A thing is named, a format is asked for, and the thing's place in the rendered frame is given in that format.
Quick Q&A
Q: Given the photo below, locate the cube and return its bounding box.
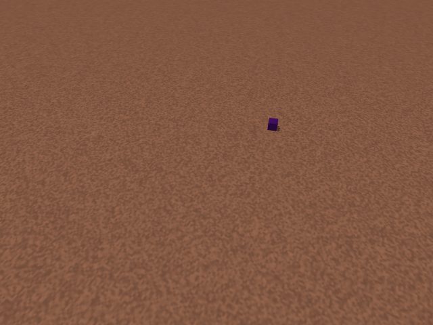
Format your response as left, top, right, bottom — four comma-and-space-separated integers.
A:
267, 118, 278, 131

